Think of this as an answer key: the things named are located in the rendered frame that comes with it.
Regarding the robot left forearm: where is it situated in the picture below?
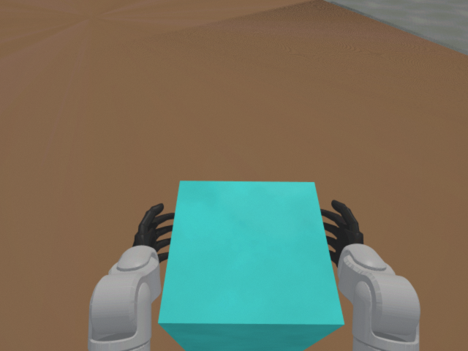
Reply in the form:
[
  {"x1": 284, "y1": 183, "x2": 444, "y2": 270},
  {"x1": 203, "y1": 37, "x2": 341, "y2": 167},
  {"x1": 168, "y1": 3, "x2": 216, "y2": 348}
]
[{"x1": 88, "y1": 246, "x2": 162, "y2": 351}]

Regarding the left robot hand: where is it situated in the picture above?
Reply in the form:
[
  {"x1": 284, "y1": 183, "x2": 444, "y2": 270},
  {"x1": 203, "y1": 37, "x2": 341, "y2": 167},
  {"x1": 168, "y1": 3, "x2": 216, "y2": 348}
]
[{"x1": 132, "y1": 203, "x2": 175, "y2": 263}]

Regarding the right robot hand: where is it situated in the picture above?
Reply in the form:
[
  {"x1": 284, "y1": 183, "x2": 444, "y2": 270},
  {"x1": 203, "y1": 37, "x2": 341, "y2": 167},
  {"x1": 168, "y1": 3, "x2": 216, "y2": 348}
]
[{"x1": 320, "y1": 200, "x2": 363, "y2": 268}]

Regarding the robot right forearm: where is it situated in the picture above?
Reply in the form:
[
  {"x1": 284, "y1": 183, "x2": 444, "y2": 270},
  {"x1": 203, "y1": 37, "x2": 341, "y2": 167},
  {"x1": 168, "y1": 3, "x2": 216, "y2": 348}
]
[{"x1": 337, "y1": 244, "x2": 420, "y2": 351}]

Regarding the carton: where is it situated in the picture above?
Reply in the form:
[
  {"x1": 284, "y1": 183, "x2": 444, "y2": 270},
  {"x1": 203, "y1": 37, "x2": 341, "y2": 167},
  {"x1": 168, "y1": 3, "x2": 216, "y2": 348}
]
[{"x1": 158, "y1": 181, "x2": 344, "y2": 351}]

